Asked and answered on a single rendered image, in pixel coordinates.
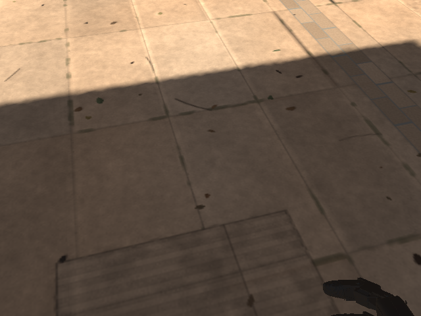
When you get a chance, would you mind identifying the right robot hand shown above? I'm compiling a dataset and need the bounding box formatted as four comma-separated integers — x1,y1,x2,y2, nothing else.
323,277,414,316

